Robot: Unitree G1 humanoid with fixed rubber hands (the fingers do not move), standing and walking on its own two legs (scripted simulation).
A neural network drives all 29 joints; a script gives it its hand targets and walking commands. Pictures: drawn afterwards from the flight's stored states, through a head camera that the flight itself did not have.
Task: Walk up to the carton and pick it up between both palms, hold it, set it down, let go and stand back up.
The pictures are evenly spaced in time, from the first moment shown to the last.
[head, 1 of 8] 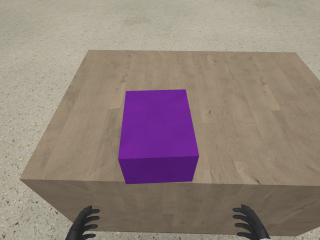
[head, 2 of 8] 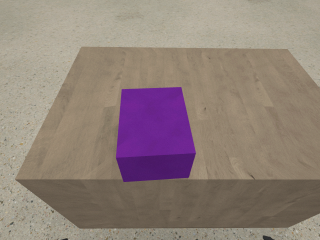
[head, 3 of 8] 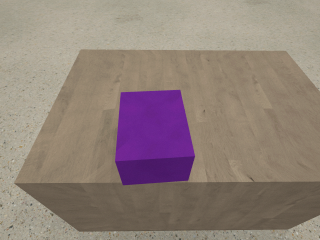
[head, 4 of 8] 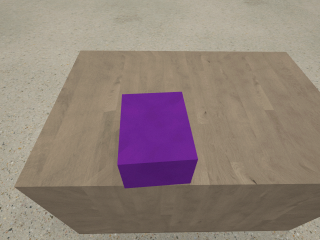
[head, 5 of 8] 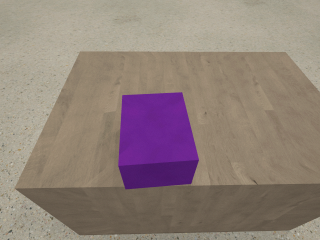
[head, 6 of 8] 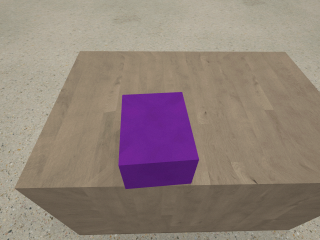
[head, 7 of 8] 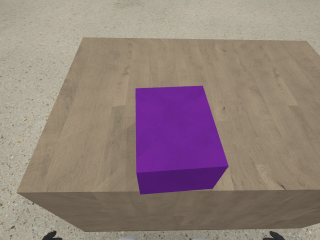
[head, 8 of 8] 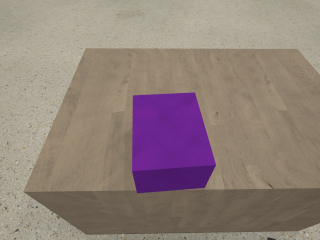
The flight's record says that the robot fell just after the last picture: no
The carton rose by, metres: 0.00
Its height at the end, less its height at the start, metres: +0.00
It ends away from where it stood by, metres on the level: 0.00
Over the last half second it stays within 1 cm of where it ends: yes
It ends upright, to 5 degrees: yes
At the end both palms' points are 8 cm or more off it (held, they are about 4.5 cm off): yes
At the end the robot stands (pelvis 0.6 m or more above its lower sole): yes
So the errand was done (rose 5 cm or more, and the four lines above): no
